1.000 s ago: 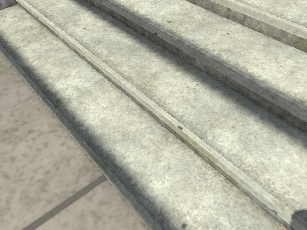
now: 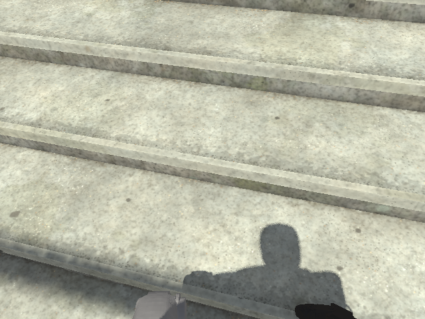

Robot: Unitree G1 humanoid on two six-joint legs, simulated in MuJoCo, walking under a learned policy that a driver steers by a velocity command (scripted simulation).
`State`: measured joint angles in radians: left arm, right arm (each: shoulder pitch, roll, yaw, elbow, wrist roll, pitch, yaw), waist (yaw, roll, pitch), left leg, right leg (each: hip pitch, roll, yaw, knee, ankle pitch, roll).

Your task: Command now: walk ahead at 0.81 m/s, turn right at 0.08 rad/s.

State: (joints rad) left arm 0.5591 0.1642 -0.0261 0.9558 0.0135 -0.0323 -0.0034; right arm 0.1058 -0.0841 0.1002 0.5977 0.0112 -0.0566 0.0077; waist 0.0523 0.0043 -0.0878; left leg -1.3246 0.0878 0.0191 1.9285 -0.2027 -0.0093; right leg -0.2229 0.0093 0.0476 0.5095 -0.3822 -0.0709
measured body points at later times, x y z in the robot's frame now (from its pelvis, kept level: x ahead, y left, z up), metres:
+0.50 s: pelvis +0.37 +0.10 +0.11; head +0.37 +0.11 +0.56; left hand +0.64 +0.20 +0.08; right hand +0.23 -0.06 -0.03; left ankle +0.26 +0.17 -0.62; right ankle +0.52 -0.05 -0.35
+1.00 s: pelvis +0.80 +0.12 +0.23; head +0.82 +0.12 +0.67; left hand +0.68 +0.30 +0.08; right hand +1.08 +0.01 +0.18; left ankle +0.96 +0.24 -0.32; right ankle +0.63 +0.01 -0.50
